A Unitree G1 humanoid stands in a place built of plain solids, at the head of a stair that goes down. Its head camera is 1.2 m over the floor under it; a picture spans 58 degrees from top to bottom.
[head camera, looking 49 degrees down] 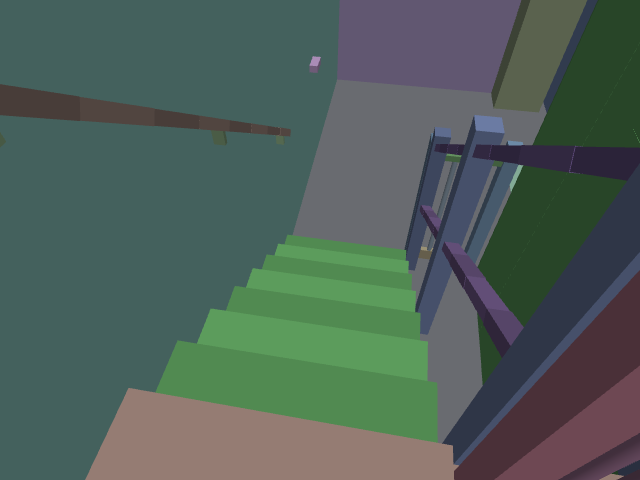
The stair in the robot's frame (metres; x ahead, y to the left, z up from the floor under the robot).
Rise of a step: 0.18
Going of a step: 0.25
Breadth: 0.90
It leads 10 degrees to the right of straight ahead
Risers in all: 8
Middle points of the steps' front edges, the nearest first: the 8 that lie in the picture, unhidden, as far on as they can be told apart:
0.41 0.10 0.00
0.65 0.06 -0.18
0.90 0.02 -0.36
1.14 -0.03 -0.54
1.38 -0.07 -0.72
1.62 -0.11 -0.89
1.87 -0.15 -1.07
2.11 -0.19 -1.25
